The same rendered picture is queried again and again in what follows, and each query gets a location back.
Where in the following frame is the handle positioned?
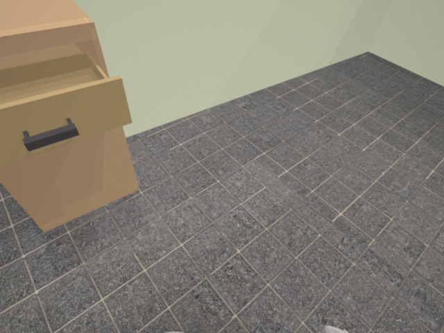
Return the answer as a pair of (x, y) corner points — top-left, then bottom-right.
(23, 118), (79, 151)

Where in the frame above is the cabinet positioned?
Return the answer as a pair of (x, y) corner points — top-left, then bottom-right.
(0, 0), (139, 232)

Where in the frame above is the drawer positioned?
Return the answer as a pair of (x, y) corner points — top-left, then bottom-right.
(0, 51), (132, 167)

